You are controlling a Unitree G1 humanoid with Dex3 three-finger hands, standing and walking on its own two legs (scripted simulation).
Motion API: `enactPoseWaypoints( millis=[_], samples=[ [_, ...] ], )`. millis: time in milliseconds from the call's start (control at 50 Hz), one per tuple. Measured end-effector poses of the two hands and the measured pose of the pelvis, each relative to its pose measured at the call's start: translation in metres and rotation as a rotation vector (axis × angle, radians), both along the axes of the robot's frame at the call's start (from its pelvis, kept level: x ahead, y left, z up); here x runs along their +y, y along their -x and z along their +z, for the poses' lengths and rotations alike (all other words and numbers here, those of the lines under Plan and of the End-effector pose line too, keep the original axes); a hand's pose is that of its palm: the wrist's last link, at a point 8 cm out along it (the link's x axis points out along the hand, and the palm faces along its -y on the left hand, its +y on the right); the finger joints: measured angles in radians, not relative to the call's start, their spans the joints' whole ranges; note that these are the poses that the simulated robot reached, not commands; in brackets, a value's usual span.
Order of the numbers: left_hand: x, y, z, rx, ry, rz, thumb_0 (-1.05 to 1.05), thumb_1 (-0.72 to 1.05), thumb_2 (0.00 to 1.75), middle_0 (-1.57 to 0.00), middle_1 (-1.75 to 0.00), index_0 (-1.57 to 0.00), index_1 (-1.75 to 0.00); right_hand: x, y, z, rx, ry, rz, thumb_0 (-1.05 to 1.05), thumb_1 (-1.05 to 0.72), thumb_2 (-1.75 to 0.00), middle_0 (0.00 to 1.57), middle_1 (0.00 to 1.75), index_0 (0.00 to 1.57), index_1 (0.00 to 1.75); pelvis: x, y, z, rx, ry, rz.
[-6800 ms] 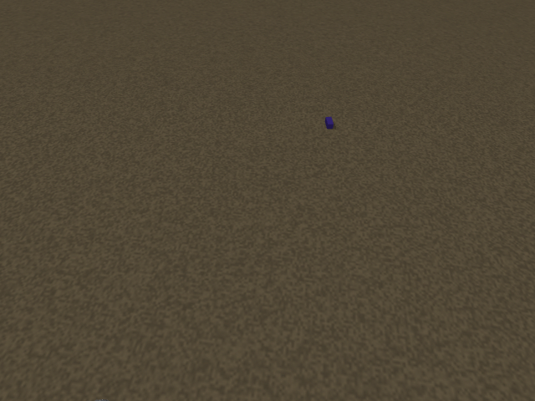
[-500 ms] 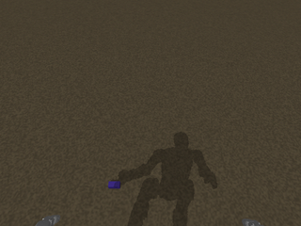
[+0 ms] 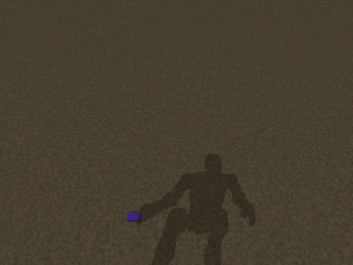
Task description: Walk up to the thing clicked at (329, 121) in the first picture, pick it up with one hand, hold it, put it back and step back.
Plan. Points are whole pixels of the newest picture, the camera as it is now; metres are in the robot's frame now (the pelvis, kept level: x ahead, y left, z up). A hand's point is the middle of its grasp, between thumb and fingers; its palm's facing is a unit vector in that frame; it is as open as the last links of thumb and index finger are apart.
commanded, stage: stand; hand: left
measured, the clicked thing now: (134, 217) +0.43 +0.25 -0.77
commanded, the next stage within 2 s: none
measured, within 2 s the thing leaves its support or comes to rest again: neither
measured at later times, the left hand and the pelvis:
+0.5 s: hand out of the picture +0.08 +0.25 -0.16, palm faces -0.04 -0.94 -0.34, open 7.4 cm; pelvis +0.00 +0.00 +0.00, yaw -1 degrees
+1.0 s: hand out of the picture +0.08 +0.25 -0.16, palm faces -0.04 -0.94 -0.34, open 7.4 cm; pelvis +0.00 +0.00 +0.00, yaw -1 degrees
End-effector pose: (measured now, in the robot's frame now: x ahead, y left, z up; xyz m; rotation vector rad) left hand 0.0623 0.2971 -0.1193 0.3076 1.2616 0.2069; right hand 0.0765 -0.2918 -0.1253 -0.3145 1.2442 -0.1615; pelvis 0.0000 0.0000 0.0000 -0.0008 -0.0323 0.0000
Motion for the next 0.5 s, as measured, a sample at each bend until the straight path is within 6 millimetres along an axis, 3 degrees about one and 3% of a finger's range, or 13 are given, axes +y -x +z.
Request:
enactPoseWaypoints(
  millis=[180,500],
  samples=[
    [-0.003,-0.007,0.000,-0.017,0.001,-0.019,0.01,0.91,0.90,-0.20,-0.30,-0.20,-0.30,-0.006,0.012,0.001,0.015,0.009,-0.018,0.01,-0.90,-0.90,0.21,0.30,0.20,0.30,-0.002,0.001,0.000,-0.002,0.001,-0.007],
    [-0.006,-0.013,0.001,-0.029,0.002,-0.036,0.01,0.91,0.90,-0.20,-0.30,-0.20,-0.30,-0.007,0.016,0.001,0.008,0.008,-0.024,0.01,-0.90,-0.90,0.21,0.30,0.20,0.30,-0.004,0.001,0.000,0.000,0.000,-0.016]
  ],
)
